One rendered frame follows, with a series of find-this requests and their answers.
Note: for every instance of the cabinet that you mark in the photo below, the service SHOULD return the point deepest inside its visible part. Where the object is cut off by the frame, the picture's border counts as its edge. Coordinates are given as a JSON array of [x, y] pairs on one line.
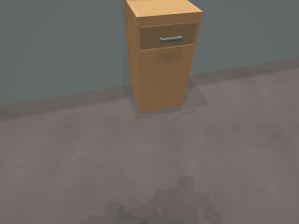
[[158, 77]]

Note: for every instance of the handle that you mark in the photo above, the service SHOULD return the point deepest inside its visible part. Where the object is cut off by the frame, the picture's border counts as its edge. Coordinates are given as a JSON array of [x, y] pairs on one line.
[[171, 39]]

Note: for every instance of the drawer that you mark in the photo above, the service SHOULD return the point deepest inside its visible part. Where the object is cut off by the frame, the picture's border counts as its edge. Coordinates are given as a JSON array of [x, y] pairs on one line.
[[149, 35]]

